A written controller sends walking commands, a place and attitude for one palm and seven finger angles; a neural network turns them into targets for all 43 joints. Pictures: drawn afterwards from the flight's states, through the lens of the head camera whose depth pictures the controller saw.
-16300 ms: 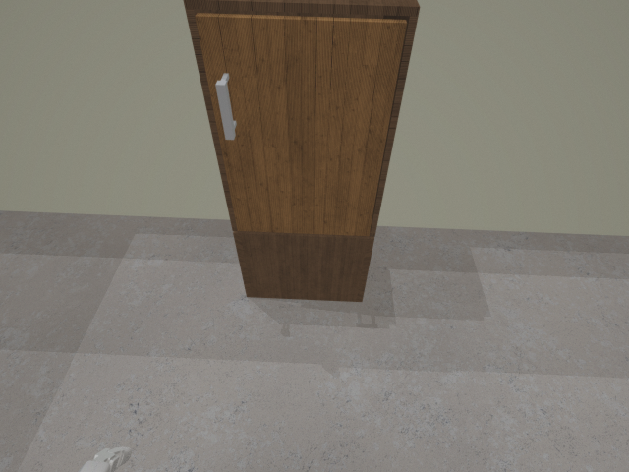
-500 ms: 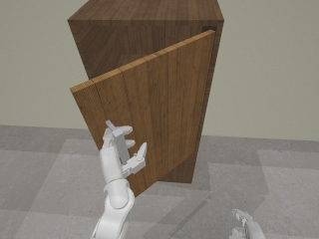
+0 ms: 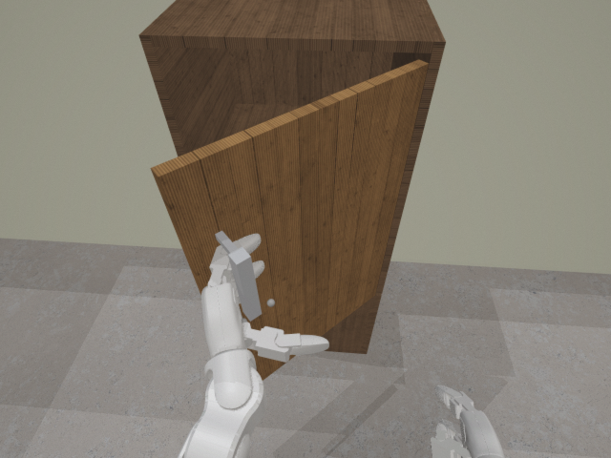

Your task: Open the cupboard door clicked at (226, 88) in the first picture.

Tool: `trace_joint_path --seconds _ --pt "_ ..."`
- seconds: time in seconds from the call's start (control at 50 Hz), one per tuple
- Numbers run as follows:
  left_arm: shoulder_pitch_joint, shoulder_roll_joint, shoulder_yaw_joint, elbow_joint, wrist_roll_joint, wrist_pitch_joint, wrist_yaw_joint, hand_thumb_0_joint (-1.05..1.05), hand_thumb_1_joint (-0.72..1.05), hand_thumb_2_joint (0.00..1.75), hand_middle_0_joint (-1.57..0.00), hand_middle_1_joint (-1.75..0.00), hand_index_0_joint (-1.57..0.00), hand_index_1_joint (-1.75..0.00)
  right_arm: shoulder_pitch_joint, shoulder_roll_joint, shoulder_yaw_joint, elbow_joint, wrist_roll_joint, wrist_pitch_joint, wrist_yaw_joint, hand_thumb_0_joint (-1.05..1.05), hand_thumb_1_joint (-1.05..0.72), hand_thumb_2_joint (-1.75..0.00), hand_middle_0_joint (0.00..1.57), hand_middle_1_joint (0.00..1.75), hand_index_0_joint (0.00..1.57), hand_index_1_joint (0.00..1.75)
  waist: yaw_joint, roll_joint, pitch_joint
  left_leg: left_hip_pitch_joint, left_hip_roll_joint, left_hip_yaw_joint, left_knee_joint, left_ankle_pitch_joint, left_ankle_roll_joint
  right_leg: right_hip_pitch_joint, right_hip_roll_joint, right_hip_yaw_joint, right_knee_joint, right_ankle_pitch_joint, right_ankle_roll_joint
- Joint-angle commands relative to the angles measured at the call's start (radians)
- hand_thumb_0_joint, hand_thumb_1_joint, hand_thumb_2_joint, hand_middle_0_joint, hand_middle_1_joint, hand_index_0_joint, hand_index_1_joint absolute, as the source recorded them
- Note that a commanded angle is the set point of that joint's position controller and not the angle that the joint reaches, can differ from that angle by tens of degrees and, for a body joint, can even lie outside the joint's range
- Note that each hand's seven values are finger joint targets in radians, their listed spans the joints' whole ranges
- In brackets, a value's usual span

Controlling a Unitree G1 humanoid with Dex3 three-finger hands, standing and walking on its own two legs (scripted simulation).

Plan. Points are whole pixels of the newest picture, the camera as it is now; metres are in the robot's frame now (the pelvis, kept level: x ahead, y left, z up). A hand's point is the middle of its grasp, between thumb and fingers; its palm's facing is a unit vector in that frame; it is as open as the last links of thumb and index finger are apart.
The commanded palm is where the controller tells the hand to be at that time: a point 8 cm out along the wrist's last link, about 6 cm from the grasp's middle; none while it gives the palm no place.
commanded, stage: open thumb and fingers to let go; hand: left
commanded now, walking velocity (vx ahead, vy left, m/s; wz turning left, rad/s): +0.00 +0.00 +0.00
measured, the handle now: (238, 277) +0.32 +0.11 +0.09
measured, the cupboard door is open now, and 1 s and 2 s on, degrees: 43 46 46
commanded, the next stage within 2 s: slide the hand sideways off the handle in 0.02 s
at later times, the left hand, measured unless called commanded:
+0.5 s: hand (272, 332) +0.25 +0.06 +0.08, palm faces -0.14 -0.99 +0.05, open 16.0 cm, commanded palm +0.23 +0.12 +0.08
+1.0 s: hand (229, 371) +0.21 +0.10 +0.08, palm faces -0.05 -1.00 -0.02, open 16.2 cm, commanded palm +0.18 +0.16 +0.08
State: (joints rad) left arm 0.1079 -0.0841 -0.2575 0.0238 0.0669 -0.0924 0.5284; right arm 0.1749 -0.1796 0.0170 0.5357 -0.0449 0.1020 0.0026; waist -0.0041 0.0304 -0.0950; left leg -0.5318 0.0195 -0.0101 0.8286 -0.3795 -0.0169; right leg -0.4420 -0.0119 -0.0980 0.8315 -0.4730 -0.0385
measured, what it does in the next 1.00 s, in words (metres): stands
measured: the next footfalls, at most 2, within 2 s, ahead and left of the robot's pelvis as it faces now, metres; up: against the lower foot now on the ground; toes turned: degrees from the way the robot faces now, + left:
none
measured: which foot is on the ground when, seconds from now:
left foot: down 0.00-1.00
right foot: down 0.00-1.00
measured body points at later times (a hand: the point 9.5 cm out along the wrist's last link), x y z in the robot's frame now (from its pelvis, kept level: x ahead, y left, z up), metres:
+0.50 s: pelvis -0.02 +0.02 +0.00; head -0.01 +0.01 +0.45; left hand +0.25 +0.11 +0.08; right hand +0.14 -0.20 -0.09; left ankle +0.03 +0.13 -0.70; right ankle -0.02 -0.09 -0.70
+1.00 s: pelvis +0.00 +0.00 -0.01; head +0.02 -0.01 +0.44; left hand +0.20 +0.15 +0.08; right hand +0.18 -0.22 -0.08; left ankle +0.03 +0.13 -0.70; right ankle -0.02 -0.09 -0.70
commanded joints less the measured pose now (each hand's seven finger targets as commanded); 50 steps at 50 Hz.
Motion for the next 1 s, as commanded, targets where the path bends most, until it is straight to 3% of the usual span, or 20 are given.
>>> trace_joint_path --seconds 0.0,0.1,0.12,0.14,0.18,0.22,0.24,0.3,0.34,0.38,0.44,0.5,0.58,0.6,0.74,0.78,0.86,0.98 --pt "-0.223 -0.107 0.012 -0.19 0.012 -0.035 0.042 0.0 -0.5 0.3 -0.15 -0.3 -0.15 -0.3 -0.127 -0.088 -0.03 -0.158 -0.002 -0.037 -0.009 0.0 -0.9 -0.9 0.2 0.3 0.2 0.3 0.001 -0.096 -0.146 0.13 -0.027 -0.008 -0.084 0.194 0.03 -0.005 0.01 0.036 -0.159 0.296 0.011" --pt "-0.236 -0.12 0.008 -0.193 0.017 -0.023 0.055 0.0 -0.5 0.3 -0.15 -0.3 -0.15 -0.3 -0.135 -0.087 -0.032 -0.158 -0.003 -0.035 -0.004 0.0 -0.9 -0.9 0.2 0.3 0.2 0.3 0.01 -0.075 -0.177 0.132 -0.025 -0.013 -0.082 0.201 0.028 -0.01 0.017 0.027 -0.141 0.28 0.003" --pt "-0.236 -0.012 -0.195 -0.177 0.114 -0.073 -0.159 0.0 -0.5 0.3 -0.15 -0.3 -0.15 -0.3 -0.048 -0.129 -0.03 -0.128 0.004 -0.028 0.008 0.0 -0.9 -0.9 0.2 0.3 0.2 0.3 -0.089 -0.138 -0.102 0.15 -0.027 -0.015 -0.082 0.217 0.044 -0.074 0.01 0.061 -0.131 0.343 0.014" --pt "-0.275 0.058 -0.111 -0.237 0.07 -0.129 -0.278 0.0 -0.5 0.3 -0.15 -0.3 -0.15 -0.3 -0.036 -0.119 -0.042 -0.16 0.012 -0.035 0.001 0.0 -0.9 -0.9 0.2 0.3 0.2 0.3 -0.056 -0.109 -0.169 0.152 -0.028 -0.012 -0.071 0.232 0.05 -0.043 0.008 0.062 -0.118 0.383 0.009" --pt "-0.288 0.103 -0.108 -0.263 0.03 -0.178 -0.412 0.0 -0.5 0.3 -0.15 -0.3 -0.15 -0.3 -0.036 -0.122 -0.036 -0.177 0.021 -0.045 -0.012 0.0 -0.9 -0.9 0.2 0.3 0.2 0.3 -0.043 -0.032 -0.221 0.175 -0.034 -0.01 -0.067 0.238 0.055 -0.015 0.004 0.07 -0.106 0.404 0.002" --pt "-0.292 0.104 -0.089 -0.228 -0.047 -0.188 -0.521 0.0 -0.5 0.3 -0.15 -0.3 -0.15 -0.3 -0.045 -0.118 -0.022 -0.188 0.037 -0.066 -0.023 0.0 -0.9 -0.9 0.2 0.3 0.2 0.3 -0.052 -0.028 -0.185 0.169 -0.036 -0.017 -0.074 0.176 0.053 -0.041 0.009 0.065 -0.125 0.331 0.004" --pt "-0.29 0.106 -0.051 -0.214 -0.097 -0.181 -0.541 0.0 -0.5 0.3 -0.15 -0.3 -0.15 -0.3 -0.056 -0.116 -0.016 -0.197 0.046 -0.076 -0.03 0.0 -0.9 -0.9 0.2 0.3 0.2 0.3 -0.044 -0.047 -0.164 0.152 -0.035 -0.022 -0.084 0.13 0.049 -0.043 0.014 0.061 -0.142 0.272 0.006" --pt "-0.257 0.073 0.026 -0.164 -0.197 -0.136 -0.517 0.0 -0.5 0.3 -0.15 -0.3 -0.15 -0.3 -0.094 -0.119 -0.004 -0.208 0.061 -0.108 -0.039 0.0 -0.9 -0.9 0.2 0.3 0.2 0.3 -0.021 -0.092 -0.09 0.128 -0.032 -0.035 -0.124 0.032 0.036 -0.057 0.024 0.043 -0.183 0.122 0.011" --pt "-0.24 0.073 0.062 -0.176 -0.207 -0.12 -0.469 0.0 -0.5 0.3 -0.15 -0.3 -0.15 -0.3 -0.099 -0.123 -0.005 -0.21 0.061 -0.121 -0.036 0.0 -0.9 -0.9 0.2 0.3 0.2 0.3 -0.006 -0.111 -0.107 0.129 -0.032 -0.036 -0.139 0.011 0.032 -0.052 0.025 0.036 -0.186 0.084 0.013" --pt "-0.216 0.112 0.092 -0.213 -0.174 -0.129 -0.42 0.0 -0.5 0.3 -0.15 -0.3 -0.15 -0.3 -0.087 -0.124 -0.011 -0.211 0.053 -0.133 -0.028 0.0 -0.9 -0.9 0.2 0.3 0.2 0.3 0.013 -0.085 -0.14 0.137 -0.032 -0.033 -0.141 0.041 0.031 -0.035 0.024 0.032 -0.163 0.109 0.008" --pt "-0.148 0.098 0.07 -0.22 -0.131 -0.142 -0.389 0.0 -0.5 0.3 -0.15 -0.3 -0.15 -0.3 -0.07 -0.119 -0.011 -0.218 0.046 -0.139 -0.007 0.0 -0.9 -0.9 0.2 0.3 0.2 0.3 0.011 -0.074 -0.115 0.129 -0.027 -0.024 -0.14 0.058 0.031 -0.055 0.025 0.029 -0.149 0.129 0.008" --pt "-0.115 0.151 0.096 -0.254 -0.093 -0.161 -0.377 0.0 -0.5 0.3 -0.15 -0.3 -0.15 -0.3 -0.068 -0.121 -0.017 -0.232 0.04 -0.135 0.002 0.0 -0.9 -0.9 0.2 0.3 0.2 0.3 0.02 -0.077 -0.122 0.111 -0.026 -0.013 -0.135 0.053 0.034 -0.047 0.023 0.04 -0.143 0.118 0.005" --pt "-0.016 0.192 0.139 -0.288 -0.097 -0.168 -0.395 0.0 -0.5 0.3 -0.15 -0.3 -0.15 -0.3 -0.059 -0.12 -0.018 -0.244 0.042 -0.129 0.005 0.0 -0.9 -0.9 0.2 0.3 0.2 0.3 0.034 -0.057 -0.116 0.096 -0.025 0.001 -0.132 0.061 0.034 -0.022 0.025 0.053 -0.151 0.129 0.002" --pt "-0.015 0.168 0.113 -0.313 -0.104 -0.168 -0.405 0.0 -0.5 0.3 -0.15 -0.3 -0.15 -0.3 -0.067 -0.115 -0.015 -0.254 0.044 -0.129 0.004 0.0 -0.9 -0.9 0.2 0.3 0.2 0.3 0.028 -0.05 -0.109 0.099 -0.026 0.005 -0.132 0.062 0.035 -0.025 0.024 0.053 -0.151 0.138 0.004" --pt "0.151 0.179 0.139 -0.415 -0.148 -0.167 -0.446 0.0 -0.5 0.3 -0.15 -0.3 -0.15 -0.3 -0.044 -0.118 -0.019 -0.266 0.05 -0.145 -0.002 0.0 -0.9 -0.9 0.2 0.3 0.2 0.3 0.017 -0.064 -0.108 0.106 -0.026 0.008 -0.108 0.122 0.035 -0.014 0.03 0.048 -0.137 0.24 0.013" --pt "0.21 0.197 0.152 -0.435 -0.152 -0.178 -0.457 0.0 -0.5 0.3 -0.15 -0.3 -0.15 -0.3 -0.033 -0.12 -0.022 -0.267 0.049 -0.152 -0.004 0.0 -0.9 -0.9 0.2 0.3 0.2 0.3 0.014 -0.084 -0.11 0.099 -0.026 0.005 -0.097 0.142 0.039 -0.007 0.031 0.051 -0.132 0.273 0.015" --pt "0.228 0.213 0.144 -0.503 -0.154 -0.213 -0.492 0.0 -0.5 0.3 -0.15 -0.3 -0.15 -0.3 -0.019 -0.124 -0.028 -0.271 0.047 -0.17 -0.006 0.0 -0.9 -0.9 0.2 0.3 0.2 0.3 -0.002 -0.055 -0.117 0.091 -0.032 0.003 -0.068 0.151 0.041 -0.037 0.025 0.058 -0.112 0.304 0.023" --pt "0.361 0.26 0.192 -0.542 -0.183 -0.244 -0.559 0.0 -0.5 0.3 -0.15 -0.3 -0.15 -0.3 0.002 -0.129 -0.036 -0.277 0.053 -0.19 -0.015 0.0 -0.9 -0.9 0.2 0.3 0.2 0.3 0.004 -0.044 -0.136 0.068 -0.037 0.005 -0.032 0.183 0.043 -0.024 0.02 0.074 -0.093 0.373 0.03"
